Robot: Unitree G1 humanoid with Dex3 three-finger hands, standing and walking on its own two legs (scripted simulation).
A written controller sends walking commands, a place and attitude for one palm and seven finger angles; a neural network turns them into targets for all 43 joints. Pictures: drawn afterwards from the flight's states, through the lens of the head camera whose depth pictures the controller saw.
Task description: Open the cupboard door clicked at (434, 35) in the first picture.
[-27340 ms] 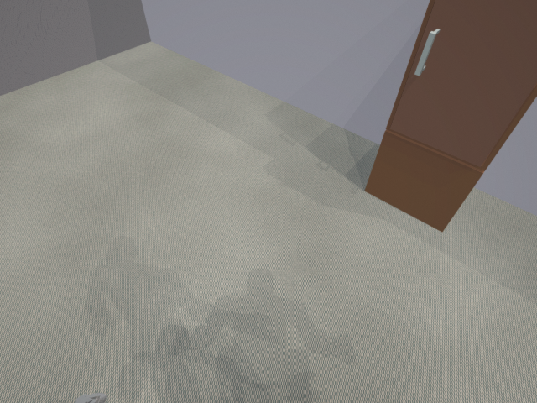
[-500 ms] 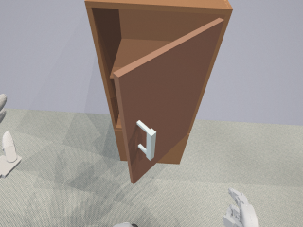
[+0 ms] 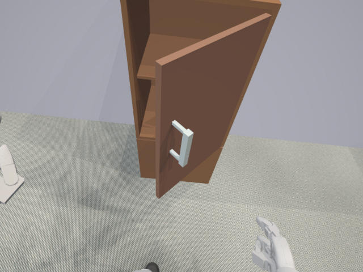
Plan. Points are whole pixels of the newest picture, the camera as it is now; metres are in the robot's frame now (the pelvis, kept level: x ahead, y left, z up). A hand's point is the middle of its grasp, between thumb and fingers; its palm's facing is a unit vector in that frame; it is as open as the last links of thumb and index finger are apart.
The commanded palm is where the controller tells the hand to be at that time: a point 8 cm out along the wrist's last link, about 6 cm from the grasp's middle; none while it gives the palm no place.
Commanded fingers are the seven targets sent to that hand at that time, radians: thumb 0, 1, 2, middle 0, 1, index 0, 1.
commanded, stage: stop stepping back and stand still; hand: left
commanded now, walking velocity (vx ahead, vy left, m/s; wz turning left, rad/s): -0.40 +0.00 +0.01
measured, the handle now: (180, 144) +0.42 +0.04 +0.00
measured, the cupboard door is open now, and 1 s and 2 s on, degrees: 47 47 47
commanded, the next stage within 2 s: let the arm hang, fingers relaxed in 0.96 s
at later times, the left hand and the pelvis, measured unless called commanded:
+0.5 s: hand (29, 235) +0.14 +0.23 +0.16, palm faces +0.34 -0.84 -0.42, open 7.4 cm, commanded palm +0.08 +0.27 +0.18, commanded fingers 0.00 0.90 0.90 -0.20 -0.30 -0.20 -0.30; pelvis -0.08 -0.02 -0.01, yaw -3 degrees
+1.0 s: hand out of the picture +0.09 +0.26 +0.15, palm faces +0.41 -0.83 -0.37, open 7.4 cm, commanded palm +0.03 +0.30 +0.18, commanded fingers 0.00 0.90 0.90 -0.20 -0.30 -0.20 -0.30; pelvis -0.12 +0.00 -0.01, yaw -2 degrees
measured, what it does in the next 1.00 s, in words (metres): walks backwards: right foot, then left foot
